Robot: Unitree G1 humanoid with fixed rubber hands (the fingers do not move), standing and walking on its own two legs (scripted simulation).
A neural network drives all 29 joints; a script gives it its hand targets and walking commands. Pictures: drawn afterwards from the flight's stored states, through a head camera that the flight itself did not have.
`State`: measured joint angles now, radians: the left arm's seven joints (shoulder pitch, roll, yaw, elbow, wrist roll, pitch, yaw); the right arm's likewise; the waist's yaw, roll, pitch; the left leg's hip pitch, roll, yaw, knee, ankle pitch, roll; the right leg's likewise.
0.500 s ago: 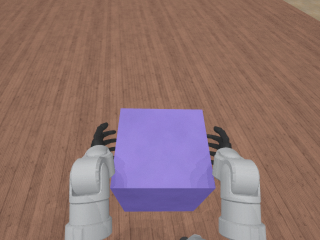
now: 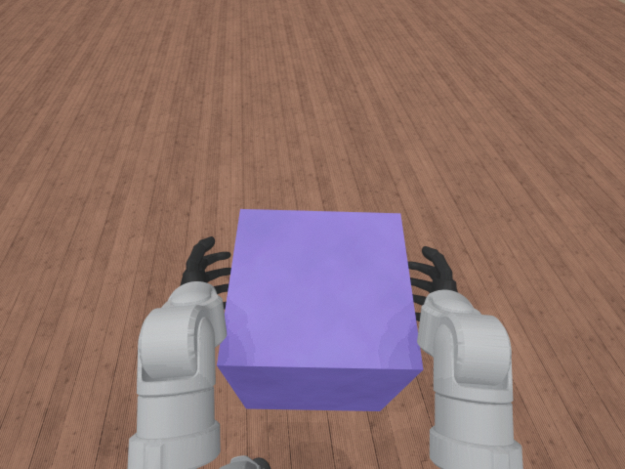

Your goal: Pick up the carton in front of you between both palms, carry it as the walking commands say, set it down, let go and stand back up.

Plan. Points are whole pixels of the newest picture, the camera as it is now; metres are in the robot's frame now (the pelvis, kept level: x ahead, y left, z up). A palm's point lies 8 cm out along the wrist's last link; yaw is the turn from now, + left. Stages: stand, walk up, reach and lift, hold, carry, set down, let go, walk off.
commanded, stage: carry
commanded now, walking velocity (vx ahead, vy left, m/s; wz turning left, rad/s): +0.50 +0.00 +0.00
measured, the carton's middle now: (316, 319) +0.33 +0.00 -0.01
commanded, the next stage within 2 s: none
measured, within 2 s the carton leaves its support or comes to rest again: neither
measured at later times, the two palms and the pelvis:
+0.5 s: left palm (222, 133) +0.64 +0.16 +0.09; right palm (385, 134) +0.63 -0.13 +0.09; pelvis +0.33 +0.02 +0.00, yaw -2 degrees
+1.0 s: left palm (235, 86) +0.81 +0.16 +0.09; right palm (373, 87) +0.80 -0.13 +0.09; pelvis +0.51 +0.02 -0.01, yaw -1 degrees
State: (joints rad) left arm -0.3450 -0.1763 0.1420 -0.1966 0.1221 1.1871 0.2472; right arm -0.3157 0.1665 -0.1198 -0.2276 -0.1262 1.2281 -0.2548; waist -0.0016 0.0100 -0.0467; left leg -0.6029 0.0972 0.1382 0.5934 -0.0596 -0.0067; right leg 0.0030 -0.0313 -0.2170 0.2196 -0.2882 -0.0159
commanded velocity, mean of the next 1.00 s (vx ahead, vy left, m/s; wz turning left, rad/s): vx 0.14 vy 0.00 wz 0.00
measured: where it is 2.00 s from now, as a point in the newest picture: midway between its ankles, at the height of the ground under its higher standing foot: (307, 400)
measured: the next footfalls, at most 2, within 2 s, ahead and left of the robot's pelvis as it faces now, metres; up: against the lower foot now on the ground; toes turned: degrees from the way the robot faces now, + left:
left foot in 0.10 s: +0.26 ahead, +0.12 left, +0.00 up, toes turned +10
right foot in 0.54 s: +0.54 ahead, -0.08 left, +0.00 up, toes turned +10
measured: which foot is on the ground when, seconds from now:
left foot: up 0.00-0.08, down 0.10-0.54, up 0.56-0.74, down 0.76-1.00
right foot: down 0.00-0.12, up 0.14-0.52, down 0.54-1.00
